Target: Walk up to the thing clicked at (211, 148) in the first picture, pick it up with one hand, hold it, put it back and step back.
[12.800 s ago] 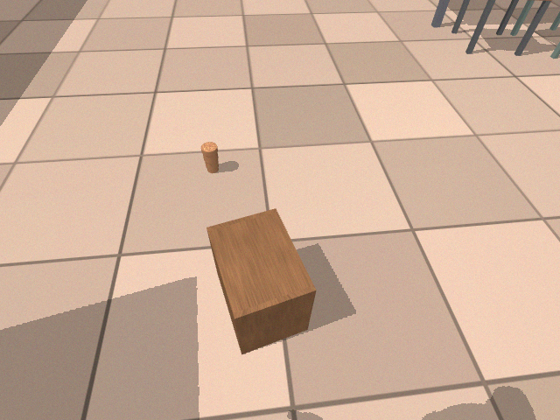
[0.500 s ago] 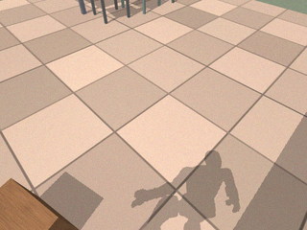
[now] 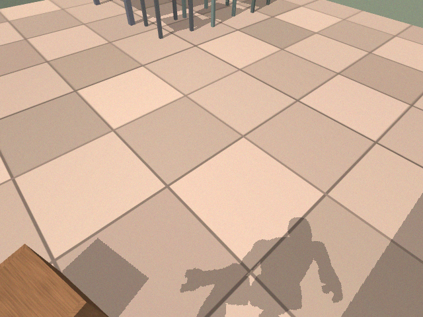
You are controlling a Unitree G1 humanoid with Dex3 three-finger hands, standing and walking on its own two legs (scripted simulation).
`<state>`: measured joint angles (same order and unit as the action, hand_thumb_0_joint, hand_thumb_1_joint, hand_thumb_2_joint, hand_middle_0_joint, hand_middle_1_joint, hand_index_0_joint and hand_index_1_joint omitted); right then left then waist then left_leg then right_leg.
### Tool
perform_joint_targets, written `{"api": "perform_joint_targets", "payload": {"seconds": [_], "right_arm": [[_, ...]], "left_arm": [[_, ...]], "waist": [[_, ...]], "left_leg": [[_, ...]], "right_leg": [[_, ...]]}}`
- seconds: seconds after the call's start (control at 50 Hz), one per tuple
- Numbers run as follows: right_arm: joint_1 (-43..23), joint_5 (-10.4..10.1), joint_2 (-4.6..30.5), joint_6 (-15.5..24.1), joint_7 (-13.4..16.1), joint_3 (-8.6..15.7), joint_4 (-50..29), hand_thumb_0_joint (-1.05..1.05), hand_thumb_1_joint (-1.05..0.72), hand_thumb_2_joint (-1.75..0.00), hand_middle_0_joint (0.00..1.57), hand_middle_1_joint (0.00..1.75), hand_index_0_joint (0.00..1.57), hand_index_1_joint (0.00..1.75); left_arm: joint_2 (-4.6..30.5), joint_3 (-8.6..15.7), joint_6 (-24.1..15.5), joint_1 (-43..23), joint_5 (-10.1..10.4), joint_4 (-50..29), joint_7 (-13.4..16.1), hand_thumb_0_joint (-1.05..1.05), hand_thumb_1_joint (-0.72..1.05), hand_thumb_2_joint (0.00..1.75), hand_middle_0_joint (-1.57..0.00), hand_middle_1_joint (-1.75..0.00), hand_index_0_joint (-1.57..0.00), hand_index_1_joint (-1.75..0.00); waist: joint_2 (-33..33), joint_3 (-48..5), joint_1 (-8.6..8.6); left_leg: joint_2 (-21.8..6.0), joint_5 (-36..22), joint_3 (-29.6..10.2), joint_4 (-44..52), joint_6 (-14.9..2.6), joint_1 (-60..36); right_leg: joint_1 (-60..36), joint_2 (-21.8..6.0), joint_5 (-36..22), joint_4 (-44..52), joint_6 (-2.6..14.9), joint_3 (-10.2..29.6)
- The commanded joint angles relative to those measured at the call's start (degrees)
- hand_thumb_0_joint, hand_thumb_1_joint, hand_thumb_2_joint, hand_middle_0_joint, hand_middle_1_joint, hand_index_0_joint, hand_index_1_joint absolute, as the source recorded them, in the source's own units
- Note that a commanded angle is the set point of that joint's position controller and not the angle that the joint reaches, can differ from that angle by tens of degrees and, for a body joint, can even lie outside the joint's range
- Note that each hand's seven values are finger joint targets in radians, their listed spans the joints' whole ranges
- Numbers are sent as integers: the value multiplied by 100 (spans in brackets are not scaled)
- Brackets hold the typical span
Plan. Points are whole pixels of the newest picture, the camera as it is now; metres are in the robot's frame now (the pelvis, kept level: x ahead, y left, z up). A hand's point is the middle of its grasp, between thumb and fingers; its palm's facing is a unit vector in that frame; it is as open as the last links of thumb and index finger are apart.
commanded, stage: walk up
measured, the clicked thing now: out of the picture +0.64 +1.32 -0.70
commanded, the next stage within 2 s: none
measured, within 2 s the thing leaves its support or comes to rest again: neither
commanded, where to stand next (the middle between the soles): +0.90 -0.05 m, yaw -3 degrees
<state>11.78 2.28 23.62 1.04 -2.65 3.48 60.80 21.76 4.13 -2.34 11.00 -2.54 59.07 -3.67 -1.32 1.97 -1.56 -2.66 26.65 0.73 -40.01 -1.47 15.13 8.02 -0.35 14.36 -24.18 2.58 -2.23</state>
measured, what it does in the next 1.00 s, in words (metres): walks ahead: left foot, then right foot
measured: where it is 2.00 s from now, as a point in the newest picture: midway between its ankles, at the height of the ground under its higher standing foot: (234, 216)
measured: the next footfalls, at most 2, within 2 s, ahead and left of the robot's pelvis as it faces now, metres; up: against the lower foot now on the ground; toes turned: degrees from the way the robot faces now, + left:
left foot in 0.08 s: +0.11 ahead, +0.15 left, +0.00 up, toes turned +2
right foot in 0.54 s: +0.36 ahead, -0.13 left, +0.00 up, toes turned -9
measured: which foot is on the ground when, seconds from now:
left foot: up 0.00-0.06, down 0.08-0.60, up 0.62-1.00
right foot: down 0.00-0.12, up 0.14-0.52, down 0.54-1.00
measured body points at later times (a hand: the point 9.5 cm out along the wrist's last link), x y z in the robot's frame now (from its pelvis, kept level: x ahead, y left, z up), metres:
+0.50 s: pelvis +0.18 +0.02 -0.01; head +0.19 +0.01 +0.44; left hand +0.30 +0.33 -0.12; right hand +0.14 -0.30 -0.13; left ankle +0.07 +0.15 -0.74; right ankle +0.32 -0.13 -0.72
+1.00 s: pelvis +0.41 -0.02 -0.01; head +0.44 -0.02 +0.43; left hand +0.48 +0.30 -0.13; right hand +0.49 -0.35 -0.12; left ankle +0.55 +0.10 -0.73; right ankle +0.32 -0.13 -0.74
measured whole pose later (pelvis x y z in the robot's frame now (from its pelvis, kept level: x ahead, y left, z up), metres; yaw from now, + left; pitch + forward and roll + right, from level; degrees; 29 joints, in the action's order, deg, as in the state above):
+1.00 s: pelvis +0.41 -0.02 -0.01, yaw -3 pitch -2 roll -2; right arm 14.5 1.2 24.4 2.4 -4.2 4.3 49.3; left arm 24.1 3.3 -4.2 18.0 -0.9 48.4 -3.0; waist -1.5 5.4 -2.2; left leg -5.0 7.7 1.5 -35.0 -0.9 26.1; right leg 3.6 0.7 23.4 -29.1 1.0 -6.2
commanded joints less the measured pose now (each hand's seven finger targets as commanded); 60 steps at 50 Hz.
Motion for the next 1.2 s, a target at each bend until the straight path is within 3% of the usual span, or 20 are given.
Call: {"api": "perform_joint_targets", "payload": {"seconds": [0.0, 0.08, 0.1, 0.12, 0.16, 0.2, 0.32, 0.46, 0.54, 0.58, 0.6, 0.7, 0.9, 0.96, 1.0, 1.02, 1.04, 1.06, 1.14, 1.18], "right_arm": [[-342, -12, 1044, 310, -99, 367, -775, 0, -90, -90, 20, 30, 20, 30], [1881, 33, 1334, 294, 39, 699, -131, 0, -90, -90, 20, 30, 20, 30], [2241, 128, 1868, 326, 124, 801, -169, 0, -90, -90, 20, 30, 20, 30], [1179, 94, 2000, 387, 147, 768, -629, 0, -90, -90, 20, 30, 20, 30], [219, -69, 1878, 420, 124, 651, -928, 0, -90, -90, 20, 30, 20, 30], [53, -93, 1464, 482, 121, 490, -1098, 0, -90, -90, 20, 30, 20, 30], [440, -136, 1448, 541, 81, 468, -1142, 0, -90, -90, 20, 30, 20, 30], [769, -162, 1505, 445, 104, 481, -1297, 0, -90, -90, 20, 30, 20, 30], [980, -157, 1158, 378, 143, 338, -1478, 0, -90, -90, 20, 30, 20, 30], [1327, -278, 1060, 366, 171, 262, -1593, 0, -90, -90, 20, 30, 20, 30], [1109, -222, 1368, 326, 234, 310, -1464, 0, -90, -90, 20, 30, 20, 30], [1137, -246, 987, 250, 70, 284, -1312, 0, -90, -90, 20, 30, 20, 30], [-101, -114, 854, 327, -155, 335, -1758, 0, -90, -90, 20, 30, 20, 30], [263, -83, 943, 358, -140, 406, -1678, 0, -90, -90, 20, 30, 20, 30], [1258, -26, 1314, 412, -65, 553, -1336, 0, -90, -90, 20, 30, 20, 30], [1799, 62, 1699, 450, 10, 667, -1303, 0, -90, -90, 20, 30, 20, 30], [1680, 12, 2015, 479, 49, 698, -1540, 0, -90, -90, 20, 30, 20, 30], [1455, -179, 2001, 456, 48, 722, -1586, 0, -90, -90, 20, 30, 20, 30], [720, -280, 1318, 473, 142, 402, -1750, 0, -90, -90, 20, 30, 20, 30], [560, -248, 1354, 497, 121, 388, -1781, 0, -90, -90, 20, 30, 20, 30]], "left_arm": [[1794, 434, -82, -331, -14, -644, 51, 0, 90, 90, -20, -30, -20, -30], [1217, 226, 29, -994, 39, -1035, 9, 0, 90, 90, -20, -30, -20, -30], [757, 97, 31, -672, 69, -1121, 45, 0, 90, 90, -20, -30, -20, -30], [1025, 158, 66, -443, 119, -1035, 94, 0, 90, 90, -20, -30, -20, -30], [1500, 196, 16, -106, 170, -838, 95, 0, 90, 90, -20, -30, -20, -30], [1549, 237, -20, 302, 195, -555, 45, 0, 90, 90, -20, -30, -20, -30], [1390, 190, -28, -81, 172, -805, -118, 0, 90, 90, -20, -30, -20, -30], [1121, 169, -75, -806, 179, -1131, -178, 0, 90, 90, -20, -30, -20, -30], [1536, 433, -178, 918, 170, -741, 3, 0, 90, 90, -20, -30, -20, -30], [2301, 626, -222, 1518, 240, -750, 109, 0, 90, 90, -20, -30, -20, -30], [2233, 621, -206, 1081, 321, -929, 138, 0, 90, 90, -20, -30, -20, -30], [1457, 343, -297, 209, 318, -1221, 214, 0, 90, 90, -20, -30, -20, -30], [1578, 347, -377, 627, 194, -1508, 163, 0, 90, 90, -20, -30, -20, -30], [1745, 355, -333, 444, 196, -1565, 177, 0, 90, 90, -20, -30, -20, -30], [1465, 222, -305, 604, 188, -1628, 203, 0, 90, 90, -20, -30, -20, -30], [1093, 102, -289, 913, 262, -1673, 219, 0, 90, 90, -20, -30, -20, -30], [900, 87, -242, 1290, 334, -1653, 223, 0, 90, 90, -20, -30, -20, -30], [1533, 215, -178, 1086, 258, -1494, 326, 0, 90, 90, -20, -30, -20, -30], [1426, 178, -165, 1092, 319, -1277, 221, 0, 90, 90, -20, -30, -20, -30], [1345, 184, -104, 1252, 299, -1201, 147, 0, 90, 90, -20, -30, -20, -30]], "waist": [[1169, 231, 5], [-348, -284, 1245], [-1942, -284, 1337], [-1136, -10, 849], [-503, 509, 325], [-492, 557, 102], [-603, 869, 269], [-581, 594, 418], [667, -735, -463], [2131, -1156, -573], [1583, -894, -505], [880, 167, 147], [845, 256, -194], [710, -75, 148], [-319, -605, 648], [-1462, -899, 856], [-1848, -996, 636], [-1100, -938, 643], [-445, 24, 169], [-698, 111, 77]], "left_leg": [[-297, 155, -239, 416, -52, 645], [9, -1031, -54, 1409, 84, -2908], [-1188, 1171, -2174, 2542, -102, -2965], [-2091, 2342, -3832, 3390, -499, -1820], [-2070, 2007, -3185, 3400, -894, -1004], [-1428, 893, -1862, 3177, -721, -1046], [-1232, -514, -643, 3281, -958, -962], [-1116, -2426, -52, 2524, -819, -854], [-554, -3451, 403, -737, -468, -381], [571, 332, 150, -2877, -127, 1938], [135, 400, -280, -3302, -134, 1988], [-138, -913, -425, -2546, -103, 1067], [-298, -1987, 60, 436, 131, 957], [-205, -2070, 200, 729, -74, 106], [62, -1528, 174, 915, -350, -1512], [-742, -673, -1079, 1491, -688, -2251], [-2074, -340, -3775, 2154, -1245, -2863], [-2313, -301, -4168, 2273, -1630, -2644], [-1330, -2406, -1256, 2276, -875, -753], [-1127, -2220, -807, 2381, -926, -257]], "right_leg": [[96, -1495, 2053, 1374, 933, 1853], [3055, -222, 2557, -1372, 266, 300], [3995, 665, 2427, -3452, 139, 261], [3805, 484, 1682, -4008, 51, 1015], [3246, -177, 901, -3868, 53, 1346], [2923, -309, 416, -3521, -90, 1126], [2647, -479, -230, -2158, -386, 563], [1419, -375, -842, -999, -74, -76], [-1188, -88, -189, -465, 194, -160], [-2640, -2289, 275, 662, 1147, 3941], [-2066, -2484, 382, 712, 1357, 3985], [410, -1245, -1390, 765, 834, 1043], [164, -1312, -1283, 577, 877, 423], [314, -1483, -1090, 155, 793, 543], [943, -939, -1580, -1747, 523, 127], [1824, -384, -859, -3400, 261, -247], [3108, 488, 1622, -4313, 14, -18], [3123, 51, 1805, -4686, 121, 538], [2280, -374, 686, -4127, 28, 830], [1881, -376, 474, -3772, -108, 496]]}}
